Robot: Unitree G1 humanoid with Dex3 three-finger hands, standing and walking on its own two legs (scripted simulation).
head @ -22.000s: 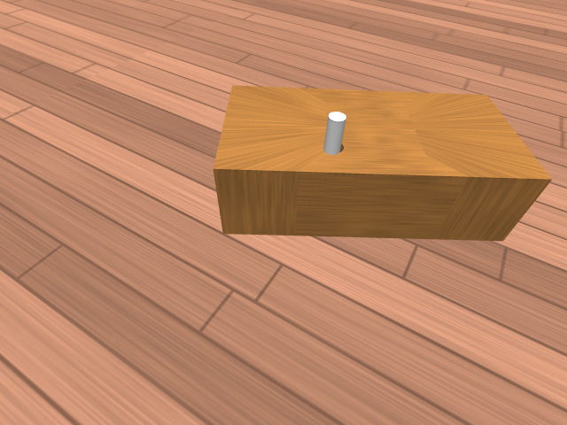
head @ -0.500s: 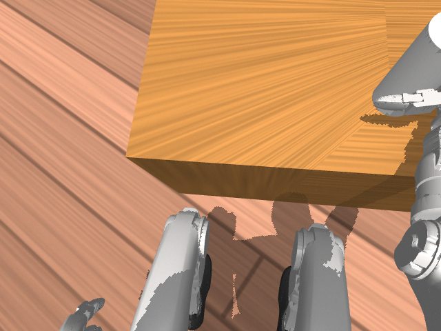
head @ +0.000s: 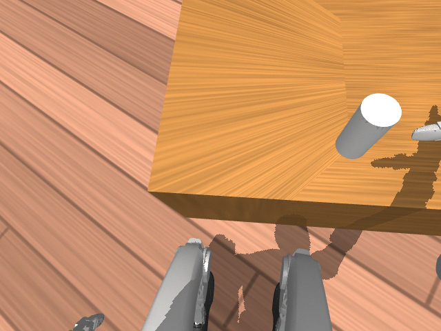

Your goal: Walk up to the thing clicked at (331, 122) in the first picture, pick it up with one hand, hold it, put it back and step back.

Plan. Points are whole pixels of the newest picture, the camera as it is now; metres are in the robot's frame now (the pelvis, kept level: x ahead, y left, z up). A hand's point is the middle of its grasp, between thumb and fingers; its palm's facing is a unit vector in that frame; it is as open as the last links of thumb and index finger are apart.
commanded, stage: home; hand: right
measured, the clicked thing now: (363, 130) +0.52 -0.24 -0.11
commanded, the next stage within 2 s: none
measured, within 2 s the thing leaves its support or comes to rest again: neither
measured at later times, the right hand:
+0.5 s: hand out of the picture +0.38 -0.30 +0.06, palm faces +0.26 +0.90 -0.35, open 17.3 cm
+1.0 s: hand (413, 317) +0.20 -0.18 +0.09, palm faces +0.22 +0.95 -0.23, open 17.5 cm
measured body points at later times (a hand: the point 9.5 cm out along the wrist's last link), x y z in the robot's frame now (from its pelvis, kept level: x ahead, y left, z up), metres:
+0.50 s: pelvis +0.04 -0.02 +0.14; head +0.13 -0.06 +0.58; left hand +0.10 +0.25 +0.04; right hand +0.36 -0.35 +0.09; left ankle +0.07 +0.14 -0.54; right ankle +0.06 -0.13 -0.54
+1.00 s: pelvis +0.06 +0.00 +0.17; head +0.08 +0.00 +0.62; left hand +0.26 +0.22 +0.09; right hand +0.19 -0.23 +0.11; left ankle +0.07 +0.14 -0.54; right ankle +0.06 -0.13 -0.54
